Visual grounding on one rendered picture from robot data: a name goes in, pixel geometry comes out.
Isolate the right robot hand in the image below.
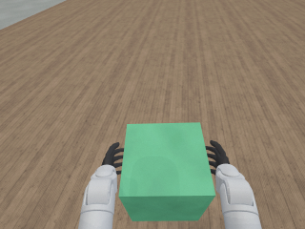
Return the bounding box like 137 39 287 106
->
205 140 230 175

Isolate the right robot forearm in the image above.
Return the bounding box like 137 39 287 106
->
215 163 262 229

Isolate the left robot forearm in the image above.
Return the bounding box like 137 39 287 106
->
78 164 117 229

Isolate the left robot hand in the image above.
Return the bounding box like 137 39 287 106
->
101 142 124 175

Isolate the carton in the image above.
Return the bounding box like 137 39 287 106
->
118 122 216 221

